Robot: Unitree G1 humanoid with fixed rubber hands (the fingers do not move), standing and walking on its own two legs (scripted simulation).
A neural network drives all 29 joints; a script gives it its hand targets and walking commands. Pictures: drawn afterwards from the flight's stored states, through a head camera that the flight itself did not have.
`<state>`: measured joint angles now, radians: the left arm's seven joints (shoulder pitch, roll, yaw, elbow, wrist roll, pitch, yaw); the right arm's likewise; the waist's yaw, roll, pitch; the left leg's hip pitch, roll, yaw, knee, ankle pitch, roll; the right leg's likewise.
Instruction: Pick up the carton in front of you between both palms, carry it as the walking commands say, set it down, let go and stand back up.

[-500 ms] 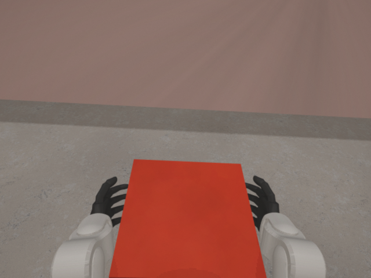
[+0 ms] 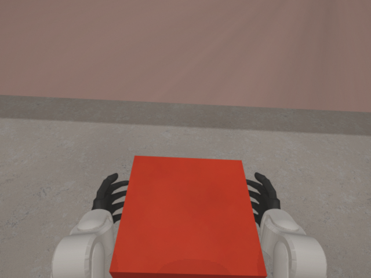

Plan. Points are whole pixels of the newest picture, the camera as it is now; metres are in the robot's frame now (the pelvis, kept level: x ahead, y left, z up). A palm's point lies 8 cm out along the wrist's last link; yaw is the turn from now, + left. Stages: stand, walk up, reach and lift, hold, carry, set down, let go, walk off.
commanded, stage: carry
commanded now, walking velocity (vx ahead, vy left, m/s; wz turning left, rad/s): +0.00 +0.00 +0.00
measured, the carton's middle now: (184, 235) +0.23 +0.00 +0.03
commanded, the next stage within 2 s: hold in 1.22 s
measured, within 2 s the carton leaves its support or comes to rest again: neither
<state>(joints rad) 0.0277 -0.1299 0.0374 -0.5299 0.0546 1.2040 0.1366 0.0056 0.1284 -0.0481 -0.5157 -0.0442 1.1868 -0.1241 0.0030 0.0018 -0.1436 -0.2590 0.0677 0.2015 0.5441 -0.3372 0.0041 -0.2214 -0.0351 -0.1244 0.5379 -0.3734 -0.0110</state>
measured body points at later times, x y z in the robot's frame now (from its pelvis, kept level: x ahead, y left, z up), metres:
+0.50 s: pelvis -0.05 +0.00 +0.01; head -0.07 +0.00 +0.46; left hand +0.22 +0.15 +0.04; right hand +0.22 -0.16 +0.05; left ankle -0.04 +0.10 -0.73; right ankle -0.06 -0.10 -0.73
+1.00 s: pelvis -0.05 +0.01 +0.01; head -0.06 +0.01 +0.46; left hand +0.24 +0.16 +0.03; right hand +0.25 -0.15 +0.04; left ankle -0.04 +0.10 -0.73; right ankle -0.06 -0.10 -0.73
